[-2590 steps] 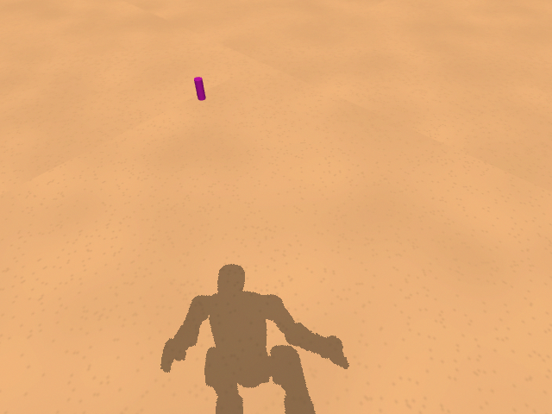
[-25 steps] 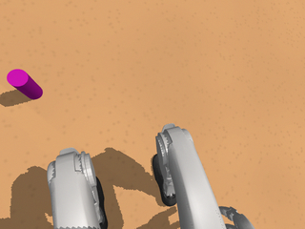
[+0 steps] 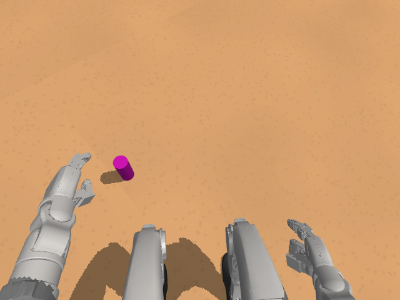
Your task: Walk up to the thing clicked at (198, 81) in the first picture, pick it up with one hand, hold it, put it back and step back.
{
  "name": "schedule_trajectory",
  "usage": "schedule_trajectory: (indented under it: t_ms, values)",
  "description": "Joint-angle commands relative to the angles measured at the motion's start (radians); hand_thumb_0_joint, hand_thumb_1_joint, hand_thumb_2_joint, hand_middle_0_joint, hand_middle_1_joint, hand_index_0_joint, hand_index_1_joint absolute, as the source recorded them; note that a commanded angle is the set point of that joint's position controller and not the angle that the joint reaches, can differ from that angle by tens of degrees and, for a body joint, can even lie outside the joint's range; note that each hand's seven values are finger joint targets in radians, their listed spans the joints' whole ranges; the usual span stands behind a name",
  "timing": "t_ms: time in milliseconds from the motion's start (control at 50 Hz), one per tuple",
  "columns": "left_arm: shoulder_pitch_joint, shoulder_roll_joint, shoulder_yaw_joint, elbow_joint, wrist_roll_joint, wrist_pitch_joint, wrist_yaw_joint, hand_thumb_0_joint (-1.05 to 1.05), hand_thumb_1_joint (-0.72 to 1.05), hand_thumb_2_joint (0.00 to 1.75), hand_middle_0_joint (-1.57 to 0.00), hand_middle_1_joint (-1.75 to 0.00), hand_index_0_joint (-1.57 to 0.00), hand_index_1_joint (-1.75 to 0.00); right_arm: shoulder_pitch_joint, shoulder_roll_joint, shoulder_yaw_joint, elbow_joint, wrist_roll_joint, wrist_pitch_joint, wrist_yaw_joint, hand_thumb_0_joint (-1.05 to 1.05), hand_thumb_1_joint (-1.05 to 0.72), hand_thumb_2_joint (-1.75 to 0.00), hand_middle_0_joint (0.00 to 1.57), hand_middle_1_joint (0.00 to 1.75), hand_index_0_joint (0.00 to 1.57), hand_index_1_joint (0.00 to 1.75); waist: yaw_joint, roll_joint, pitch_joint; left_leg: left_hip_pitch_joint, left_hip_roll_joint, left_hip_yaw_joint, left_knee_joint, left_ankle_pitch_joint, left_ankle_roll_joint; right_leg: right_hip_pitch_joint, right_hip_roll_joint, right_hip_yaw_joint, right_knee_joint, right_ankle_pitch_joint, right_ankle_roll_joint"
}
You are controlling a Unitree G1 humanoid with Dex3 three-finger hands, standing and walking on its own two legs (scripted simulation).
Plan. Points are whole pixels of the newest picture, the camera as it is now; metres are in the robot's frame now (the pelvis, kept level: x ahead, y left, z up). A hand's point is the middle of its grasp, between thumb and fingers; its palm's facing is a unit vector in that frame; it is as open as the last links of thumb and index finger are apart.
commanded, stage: home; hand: left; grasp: from above
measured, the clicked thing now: (124, 168) +0.55 +0.25 -0.49
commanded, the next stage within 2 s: none
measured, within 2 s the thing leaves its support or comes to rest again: neither
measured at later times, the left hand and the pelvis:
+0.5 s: hand (80, 231) +0.24 +0.17 +0.08, palm faces +0.09 -0.97 -0.21, open 7.4 cm; pelvis +0.06 -0.01 +0.14, yaw +2 degrees
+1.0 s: hand (69, 254) +0.21 +0.17 +0.11, palm faces +0.10 -0.97 -0.20, open 7.4 cm; pelvis +0.06 -0.01 +0.16, yaw +3 degrees
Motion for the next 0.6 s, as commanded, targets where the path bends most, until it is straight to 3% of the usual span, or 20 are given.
schedule_trajectory:
  t_ms: [0,100,180,200,220,280,300,440,580]
  values:
    - [-0.071,0.133,0.083,-0.232,-0.119,0.018,0.062,0.00,0.90,0.90,-0.20,-0.30,-0.20,-0.30,0.073,-0.151,-0.062,-0.088,0.009,-0.073,-0.050,0.00,-0.90,-0.90,0.20,0.30,0.20,0.30,-0.031,0.061,-0.381,0.465,-0.013,-0.010,-0.371,0.087,0.024,0.371,0.036,-0.011,-0.323,0.116,-0.072]
    - [0.083,0.079,0.091,-0.363,-0.233,0.070,0.079,0.00,0.90,0.90,-0.20,-0.30,-0.20,-0.30,0.061,-0.130,-0.046,-0.110,0.011,-0.115,-0.081,0.00,-0.90,-0.90,0.20,0.30,0.20,0.30,-0.012,0.059,-0.361,0.607,-0.010,-0.005,-0.488,0.120,0.020,0.523,0.038,-0.002,-0.444,0.147,-0.069]
    - [0.203,0.023,0.098,-0.422,-0.295,0.106,0.093,0.00,0.90,0.90,-0.20,-0.30,-0.20,-0.30,0.087,-0.114,-0.029,-0.114,0.010,-0.141,-0.115,0.00,-0.90,-0.90,0.20,0.30,0.20,0.30,-0.001,0.060,-0.302,0.707,-0.005,-0.012,-0.578,0.172,0.014,0.614,0.041,-0.006,-0.524,0.195,-0.068]
    - [0.245,-0.008,0.079,-0.450,-0.309,0.116,0.093,0.00,0.90,0.90,-0.20,-0.30,-0.20,-0.30,0.095,-0.104,-0.024,-0.117,0.011,-0.147,-0.124,0.00,-0.90,-0.90,0.20,0.30,0.20,0.30,-0.012,0.054,-0.288,0.721,-0.006,-0.003,-0.593,0.199,0.015,0.652,0.043,-0.006,-0.553,0.216,-0.067]
    - [0.263,-0.011,0.096,-0.474,-0.328,0.126,0.095,0.00,0.90,0.90,-0.20,-0.30,-0.20,-0.30,0.102,-0.107,-0.022,-0.121,0.011,-0.154,-0.132,0.00,-0.90,-0.90,0.20,0.30,0.20,0.30,0.001,0.052,-0.283,0.744,-0.008,0.002,-0.611,0.206,0.015,0.682,0.043,-0.006,-0.573,0.221,-0.068]
    - [0.361,-0.062,0.077,-0.526,-0.369,0.154,0.090,0.00,0.90,0.90,-0.20,-0.30,-0.20,-0.30,0.119,-0.106,-0.017,-0.123,0.006,-0.176,-0.154,0.00,-0.90,-0.90,0.20,0.30,0.20,0.30,0.000,0.056,-0.243,0.820,-0.005,0.009,-0.667,0.285,0.008,0.744,0.050,-0.018,-0.621,0.284,-0.066]
    - [0.410,-0.065,0.086,-0.541,-0.381,0.165,0.088,0.00,0.90,0.90,-0.20,-0.30,-0.20,-0.30,0.126,-0.106,-0.015,-0.133,0.007,-0.182,-0.159,0.00,-0.90,-0.90,0.20,0.30,0.20,0.30,0.015,0.048,-0.231,0.843,-0.007,0.011,-0.689,0.293,0.009,0.773,0.051,-0.022,-0.646,0.291,-0.065]
    - [0.627,-0.111,0.078,-0.698,-0.421,0.213,0.068,0.00,0.90,0.90,-0.20,-0.30,-0.20,-0.30,0.138,-0.093,-0.013,-0.175,0.002,-0.225,-0.186,0.00,-0.90,-0.90,0.20,0.30,0.20,0.30,0.032,0.010,-0.120,0.908,-0.022,0.040,-0.786,0.316,0.015,0.894,0.058,-0.035,-0.777,0.303,-0.059]
    - [0.716,-0.125,0.055,-0.767,-0.407,0.222,0.038,0.00,0.90,0.90,-0.20,-0.30,-0.20,-0.30,0.136,-0.096,-0.025,-0.189,-0.009,-0.260,-0.193,0.00,-0.90,-0.90,0.20,0.30,0.20,0.30,0.028,-0.023,-0.048,0.950,-0.026,0.052,-0.827,0.341,0.019,0.920,0.062,-0.055,-0.818,0.314,-0.054]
